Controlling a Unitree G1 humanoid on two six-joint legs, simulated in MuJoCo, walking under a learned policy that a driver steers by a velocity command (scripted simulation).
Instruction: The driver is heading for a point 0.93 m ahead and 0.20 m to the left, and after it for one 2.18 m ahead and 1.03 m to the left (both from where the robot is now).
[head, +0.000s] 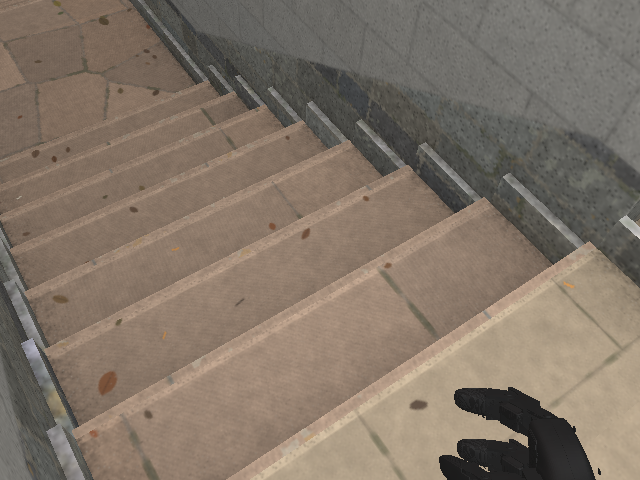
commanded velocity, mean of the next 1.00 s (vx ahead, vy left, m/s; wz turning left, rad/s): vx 0.01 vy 0.00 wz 0.00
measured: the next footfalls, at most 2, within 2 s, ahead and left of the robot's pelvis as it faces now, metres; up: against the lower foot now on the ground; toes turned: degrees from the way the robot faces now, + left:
right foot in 0.24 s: +0.11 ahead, -0.19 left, -0.11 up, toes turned +6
left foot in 0.38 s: +0.03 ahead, +0.06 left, -0.11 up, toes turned -1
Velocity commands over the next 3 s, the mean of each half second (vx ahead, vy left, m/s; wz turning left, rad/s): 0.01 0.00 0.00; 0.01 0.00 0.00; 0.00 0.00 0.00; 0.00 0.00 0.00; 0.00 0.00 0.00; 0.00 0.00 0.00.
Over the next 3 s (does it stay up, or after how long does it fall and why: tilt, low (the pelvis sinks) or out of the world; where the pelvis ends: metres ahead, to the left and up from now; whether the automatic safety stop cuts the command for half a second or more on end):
stays up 0.03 -0.04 -0.02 its command is cut before an obstacle after 0.8 s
